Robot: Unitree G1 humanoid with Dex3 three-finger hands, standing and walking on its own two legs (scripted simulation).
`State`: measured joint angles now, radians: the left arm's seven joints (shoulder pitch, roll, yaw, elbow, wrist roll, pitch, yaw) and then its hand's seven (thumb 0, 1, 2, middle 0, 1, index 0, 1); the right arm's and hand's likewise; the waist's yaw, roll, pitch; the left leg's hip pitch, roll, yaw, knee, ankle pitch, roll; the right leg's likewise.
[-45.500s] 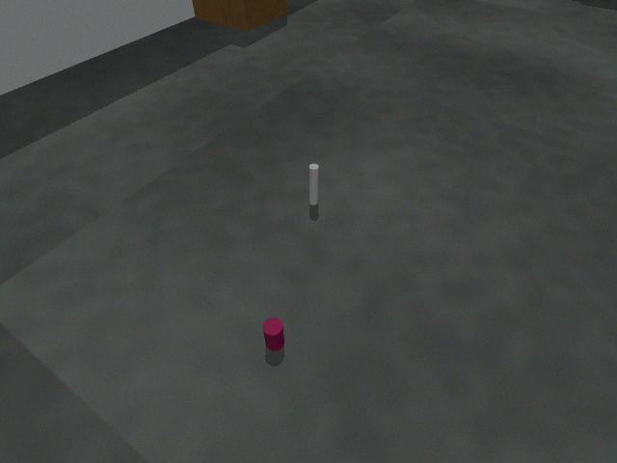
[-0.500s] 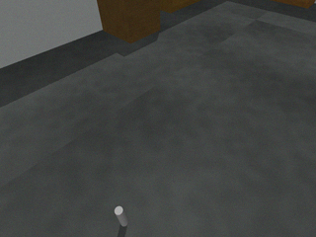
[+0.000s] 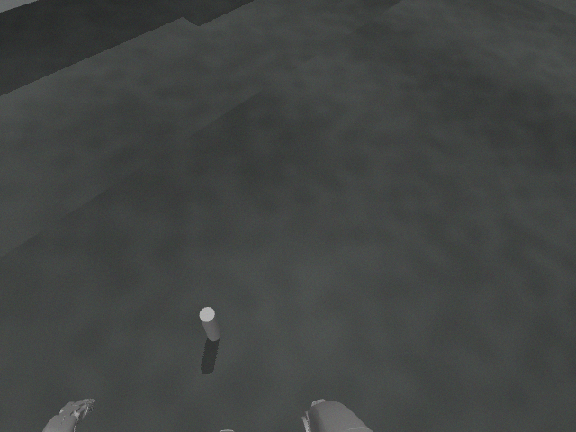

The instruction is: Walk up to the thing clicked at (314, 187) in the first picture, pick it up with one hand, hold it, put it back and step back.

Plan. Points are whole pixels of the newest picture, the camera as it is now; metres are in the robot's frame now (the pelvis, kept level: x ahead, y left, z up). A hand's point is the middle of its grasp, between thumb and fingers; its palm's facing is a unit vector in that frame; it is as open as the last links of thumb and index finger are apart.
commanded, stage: step back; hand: left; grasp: from the side
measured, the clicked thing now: (210, 325) +0.45 +0.18 -0.66
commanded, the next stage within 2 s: none
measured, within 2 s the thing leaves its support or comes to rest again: neither
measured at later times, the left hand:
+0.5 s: hand out of the picture +0.01 +0.24 -0.13, palm faces -0.02 -0.91 -0.42, open 7.4 cm
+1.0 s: hand out of the picture -0.18 +0.24 -0.17, palm faces -0.05 -0.92 -0.39, open 7.4 cm
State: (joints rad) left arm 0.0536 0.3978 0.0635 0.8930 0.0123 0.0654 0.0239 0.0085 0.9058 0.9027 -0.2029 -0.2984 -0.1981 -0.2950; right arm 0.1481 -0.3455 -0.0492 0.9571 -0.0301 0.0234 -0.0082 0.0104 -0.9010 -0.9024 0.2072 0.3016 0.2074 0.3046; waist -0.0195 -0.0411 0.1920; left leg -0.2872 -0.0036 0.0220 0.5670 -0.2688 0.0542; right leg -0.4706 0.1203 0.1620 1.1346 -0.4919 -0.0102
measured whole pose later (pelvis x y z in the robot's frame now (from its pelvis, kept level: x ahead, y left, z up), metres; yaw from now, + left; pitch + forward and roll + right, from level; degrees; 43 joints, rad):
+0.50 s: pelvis -0.11 -0.03 +0.00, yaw -1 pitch +0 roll +1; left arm 0.14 0.35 0.07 0.79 0.04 0.04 0.01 0.01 0.90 0.90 -0.21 -0.30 -0.20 -0.30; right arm 0.15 -0.42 -0.04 0.90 0.01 0.03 -0.02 0.01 -0.90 -0.90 0.21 0.30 0.20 0.30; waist 0.01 0.03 0.16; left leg -0.38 -0.09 -0.12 1.01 -0.51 -0.02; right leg -0.33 0.00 0.03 0.58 -0.25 -0.02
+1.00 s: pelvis -0.27 -0.04 -0.01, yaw -3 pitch -3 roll +0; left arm 0.18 0.41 0.09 0.84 0.02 0.07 0.01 0.01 0.90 0.90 -0.20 -0.30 -0.20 -0.30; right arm 0.08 -0.38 -0.05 0.80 -0.03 0.02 -0.01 0.01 -0.90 -0.90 0.21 0.30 0.21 0.30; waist 0.02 -0.03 0.20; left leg -0.40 0.04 0.02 0.62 -0.18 0.01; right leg -0.28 0.03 0.10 0.83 -0.49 0.03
